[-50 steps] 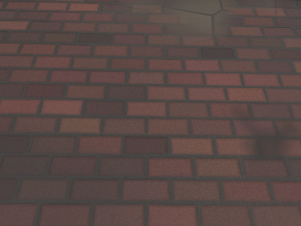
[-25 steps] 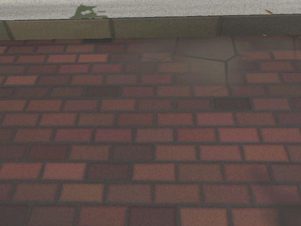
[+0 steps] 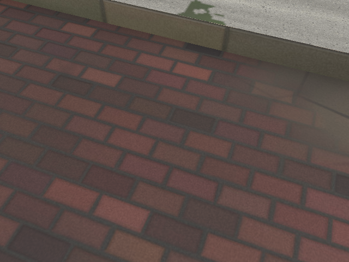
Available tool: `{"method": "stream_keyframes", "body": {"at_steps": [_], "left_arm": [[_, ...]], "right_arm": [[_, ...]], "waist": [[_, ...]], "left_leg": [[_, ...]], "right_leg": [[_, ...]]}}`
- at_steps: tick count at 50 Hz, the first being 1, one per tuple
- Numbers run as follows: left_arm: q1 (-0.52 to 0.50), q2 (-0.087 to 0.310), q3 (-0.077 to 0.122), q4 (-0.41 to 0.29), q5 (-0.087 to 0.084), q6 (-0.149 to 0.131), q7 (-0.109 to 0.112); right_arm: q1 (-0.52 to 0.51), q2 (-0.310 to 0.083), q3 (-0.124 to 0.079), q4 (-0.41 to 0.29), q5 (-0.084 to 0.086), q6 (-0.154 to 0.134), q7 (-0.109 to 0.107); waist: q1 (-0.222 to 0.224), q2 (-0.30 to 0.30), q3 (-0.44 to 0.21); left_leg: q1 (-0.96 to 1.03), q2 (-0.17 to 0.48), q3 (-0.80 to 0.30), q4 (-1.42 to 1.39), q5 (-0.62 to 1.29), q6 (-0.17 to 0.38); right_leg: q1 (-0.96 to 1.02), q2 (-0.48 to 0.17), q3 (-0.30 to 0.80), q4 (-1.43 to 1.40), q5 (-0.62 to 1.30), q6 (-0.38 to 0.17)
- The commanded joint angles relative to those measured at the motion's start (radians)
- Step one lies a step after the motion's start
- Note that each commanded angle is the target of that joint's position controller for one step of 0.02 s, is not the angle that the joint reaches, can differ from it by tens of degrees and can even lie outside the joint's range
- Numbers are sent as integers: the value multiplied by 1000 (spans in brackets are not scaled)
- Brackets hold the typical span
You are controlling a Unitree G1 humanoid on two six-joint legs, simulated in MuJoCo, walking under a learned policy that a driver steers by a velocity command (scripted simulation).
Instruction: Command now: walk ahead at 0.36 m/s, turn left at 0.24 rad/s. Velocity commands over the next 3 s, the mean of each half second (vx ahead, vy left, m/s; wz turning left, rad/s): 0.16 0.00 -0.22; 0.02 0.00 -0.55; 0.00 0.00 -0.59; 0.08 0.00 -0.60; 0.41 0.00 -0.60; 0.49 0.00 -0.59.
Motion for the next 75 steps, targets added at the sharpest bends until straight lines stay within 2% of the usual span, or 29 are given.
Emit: {"method": "stream_keyframes", "body": {"at_steps": [1,7,11,17,18,19,20,21,23,24,28,34,37,41,43,44,45,46,47,49,56,66,67,68,69,70,71,73,75], "left_arm": [[157,61,13,4,15,35,-4],[45,60,6,-5,-9,54,-13],[-33,56,-5,-30,-6,53,-9],[132,84,10,-1,5,44,4],[222,94,17,14,8,34,8],[276,191,42,8,9,28,18],[219,247,56,-2,-19,48,21],[175,241,60,-20,-46,56,9],[48,135,33,-55,-21,82,11],[28,121,28,-63,-20,86,15],[50,173,45,-69,-10,81,9],[57,200,61,-100,-5,104,7],[41,208,67,-115,0,111,3],[-5,209,72,-134,-1,119,-7],[-52,199,69,-148,-18,124,-7],[-30,146,56,-160,-27,122,-4],[0,104,48,-179,-33,113,2],[-18,195,67,-165,10,111,5],[-6,208,75,-153,9,112,-1],[48,192,73,-123,8,129,-18],[-64,160,46,-172,-9,151,-46],[-70,138,24,-230,-23,142,-51],[-36,137,24,-222,-13,132,-44],[0,178,33,-212,3,117,-31],[11,294,51,-231,8,101,-19],[93,367,80,-226,-16,101,-20],[90,312,67,-212,-22,103,-18],[-47,231,41,-231,-20,112,-7],[-60,214,34,-238,-26,111,0]], "right_arm": [[55,-71,0,-23,10,-47,-8],[96,-83,19,5,-4,-47,-19],[106,-86,28,17,1,-36,-48],[67,-131,7,8,0,-6,-77],[24,-147,0,-7,5,-4,-75],[3,-126,4,-56,8,-9,-67],[78,-45,16,-87,13,3,-50],[111,-45,28,-59,-23,16,-45],[29,-85,12,-73,-13,25,-45],[8,-96,9,-90,-19,34,-45],[37,-54,21,-97,-15,61,-40],[-57,-77,19,-151,-4,69,-49],[-60,-79,22,-168,3,57,-52],[17,-88,25,-172,17,37,-58],[114,-93,23,-154,14,24,-66],[105,-171,6,-162,-2,20,-76],[25,-270,-11,-207,-15,26,-74],[-4,-249,-10,-210,-29,31,-66],[-39,-174,11,-224,-23,28,-60],[-100,-128,24,-244,-14,26,-56],[83,-166,4,-218,-13,27,-53],[36,-218,-22,-214,-8,36,-20],[27,-217,-23,-211,1,40,-20],[64,-197,-19,-202,-1,44,-18],[107,-99,4,-239,-24,56,-12],[-6,-120,10,-290,-21,74,-30],[-25,-146,3,-281,-15,83,-33],[-3,-161,-4,-250,0,72,-25],[38,-173,-10,-231,-19,73,-16]], "waist": [[40,14,-85],[1,92,-62],[-32,98,-60],[32,98,-101],[101,62,-128],[121,-84,-186],[17,-245,-277],[11,-81,-276],[-20,44,-62],[-28,22,-42],[-25,-46,-118],[27,-110,-132],[32,-119,-131],[4,-136,-145],[-55,-110,-135],[-28,33,-116],[2,244,-99],[0,166,-68],[29,111,-58],[62,133,-57],[-52,168,-93],[-27,198,-118],[3,161,-125],[19,42,-144],[-26,-242,-152],[68,-237,-149],[49,-127,-109],[-17,-93,-48],[-28,-109,-92]], "left_leg": [[121,290,-194,-190,777,109],[166,247,-22,-201,865,-27],[266,283,20,-164,885,-33],[309,326,26,171,1035,-22],[233,290,61,367,904,-45],[21,166,105,688,371,-87],[-224,-29,-10,950,-419,-128],[-217,67,-132,959,-405,-125],[-261,116,-117,855,-305,-139],[-252,132,-113,777,-261,-148],[-217,112,-92,630,-204,-186],[-248,115,-118,451,-202,-202],[-207,98,-123,371,-221,-189],[-66,58,-123,181,-243,-148],[109,64,-120,-96,-117,-121],[175,229,-285,-246,-190,-84],[193,496,-584,-310,-191,17],[49,533,-551,-270,-39,92],[7,473,-461,-240,68,88],[40,344,-260,-195,185,26],[312,378,-159,-103,492,66],[171,419,-39,12,437,19],[118,405,-3,81,357,-24],[7,365,51,222,190,-87],[-252,244,119,493,-417,-161],[-339,132,-15,614,-497,-175],[-360,166,-72,684,-428,-177],[-335,184,-98,641,-264,-176],[-295,164,-86,656,-201,-187]], "right_leg": [[-52,-15,8,-65,30,15],[-81,36,-2,-304,221,-6],[-79,65,-39,-471,275,-25],[77,146,-81,-631,91,-114],[196,119,-33,-762,282,-153],[373,-77,232,-782,835,-238],[499,-280,549,-789,1232,-441],[403,-290,499,-828,1029,-452],[179,-167,378,-911,568,-361],[142,-112,337,-931,471,-315],[168,-38,295,-914,461,-267],[221,-31,416,-944,116,-234],[223,-33,467,-932,121,-227],[207,-23,533,-897,239,-196],[115,35,514,-856,145,-121],[12,128,422,-733,-55,-56],[-160,304,175,-493,-199,-8],[-138,225,138,-287,-229,4],[-88,203,148,-191,-180,3],[-96,197,124,-61,-79,13],[-191,148,58,-160,-95,76],[155,132,-66,-621,-64,-14],[243,141,-64,-762,56,-29],[370,90,57,-887,150,-50],[500,-213,444,-905,480,-114],[414,-305,542,-871,722,-289],[411,-250,456,-869,693,-301],[340,-112,326,-889,559,-228],[346,-63,290,-881,608,-214]]}}
Next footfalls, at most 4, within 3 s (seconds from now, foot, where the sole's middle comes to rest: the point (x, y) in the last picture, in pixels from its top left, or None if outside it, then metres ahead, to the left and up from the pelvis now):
0.36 right None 0.25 -0.10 -0.77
0.88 left None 0.26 0.10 -0.77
1.36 right None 0.12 -0.07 -0.77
1.90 left None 0.28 0.03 -0.77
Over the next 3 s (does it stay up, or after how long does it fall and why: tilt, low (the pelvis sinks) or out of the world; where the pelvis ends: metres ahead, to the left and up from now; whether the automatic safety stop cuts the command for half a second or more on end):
stays up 0.23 -0.50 -0.02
